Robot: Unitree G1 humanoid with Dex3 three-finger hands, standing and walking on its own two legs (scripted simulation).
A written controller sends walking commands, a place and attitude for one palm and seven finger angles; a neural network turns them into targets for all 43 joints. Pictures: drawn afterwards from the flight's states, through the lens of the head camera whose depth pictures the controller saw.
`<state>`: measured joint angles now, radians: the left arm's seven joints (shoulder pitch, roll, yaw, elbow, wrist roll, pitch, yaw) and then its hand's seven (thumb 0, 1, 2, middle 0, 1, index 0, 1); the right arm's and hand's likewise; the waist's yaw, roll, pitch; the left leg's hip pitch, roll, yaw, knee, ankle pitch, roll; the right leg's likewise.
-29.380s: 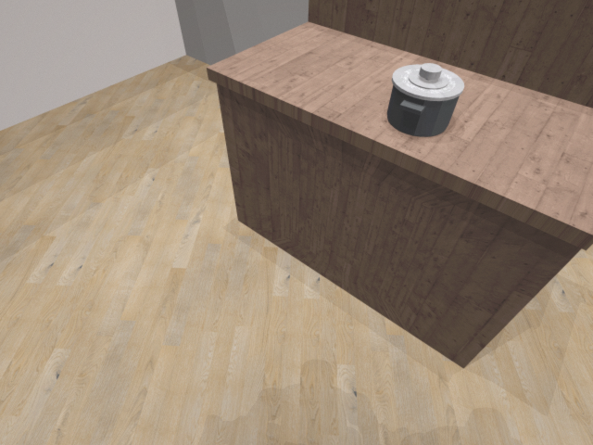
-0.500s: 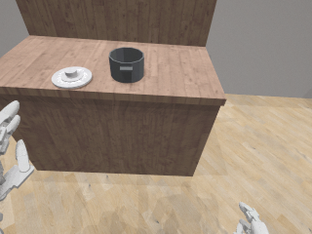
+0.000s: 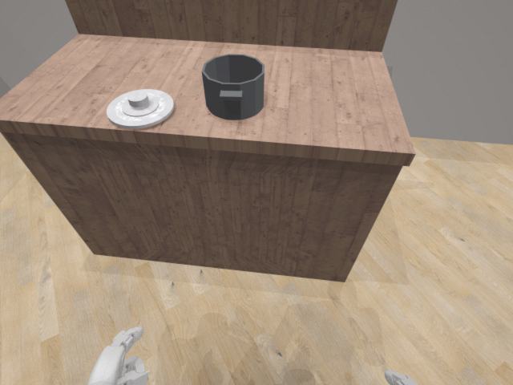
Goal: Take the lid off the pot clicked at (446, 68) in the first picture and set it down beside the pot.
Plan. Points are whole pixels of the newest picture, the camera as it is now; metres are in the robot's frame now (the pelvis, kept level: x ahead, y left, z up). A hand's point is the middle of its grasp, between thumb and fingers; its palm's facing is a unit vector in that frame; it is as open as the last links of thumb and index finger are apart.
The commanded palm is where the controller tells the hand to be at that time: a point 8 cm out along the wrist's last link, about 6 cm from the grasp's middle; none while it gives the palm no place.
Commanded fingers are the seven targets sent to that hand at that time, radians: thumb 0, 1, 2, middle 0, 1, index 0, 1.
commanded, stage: stop stepping back and stand still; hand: left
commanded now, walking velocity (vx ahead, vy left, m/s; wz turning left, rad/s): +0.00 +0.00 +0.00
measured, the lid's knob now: (138, 99) +0.76 +0.31 +0.03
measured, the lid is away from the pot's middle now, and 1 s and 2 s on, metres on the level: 0.25 0.25 0.25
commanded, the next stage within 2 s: let the arm hang, fingers relaxed in 0.52 s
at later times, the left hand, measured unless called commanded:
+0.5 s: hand out of the picture +0.06 +0.18 -0.15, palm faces +0.02 -0.98 -0.22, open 7.3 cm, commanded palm none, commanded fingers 0.00 0.90 0.90 -0.20 -0.30 -0.20 -0.30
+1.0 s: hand out of the picture +0.07 +0.17 -0.15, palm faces +0.02 -0.98 -0.20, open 7.3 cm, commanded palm none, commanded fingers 0.00 0.90 0.90 -0.20 -0.30 -0.20 -0.30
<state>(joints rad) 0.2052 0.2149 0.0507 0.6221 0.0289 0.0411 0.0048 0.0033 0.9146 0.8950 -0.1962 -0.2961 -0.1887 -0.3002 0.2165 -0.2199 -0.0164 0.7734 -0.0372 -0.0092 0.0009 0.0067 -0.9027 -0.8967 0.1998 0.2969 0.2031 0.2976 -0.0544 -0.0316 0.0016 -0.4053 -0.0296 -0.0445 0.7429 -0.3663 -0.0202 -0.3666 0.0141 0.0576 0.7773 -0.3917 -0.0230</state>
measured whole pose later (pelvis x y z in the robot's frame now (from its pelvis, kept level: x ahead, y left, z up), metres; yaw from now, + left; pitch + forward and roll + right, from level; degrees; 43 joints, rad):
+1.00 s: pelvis +0.05 -0.01 +0.03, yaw +0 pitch -1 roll +0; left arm 0.25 0.15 0.03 1.10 0.01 0.00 0.04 0.00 0.94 0.89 -0.20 -0.30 -0.20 -0.30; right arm 0.29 -0.12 -0.03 1.09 -0.01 0.01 -0.04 0.00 -0.91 -0.90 0.20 0.30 0.20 0.30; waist -0.02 0.00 0.05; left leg -0.16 0.02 0.03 0.48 -0.31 0.00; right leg -0.10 0.06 0.03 0.45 -0.33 -0.05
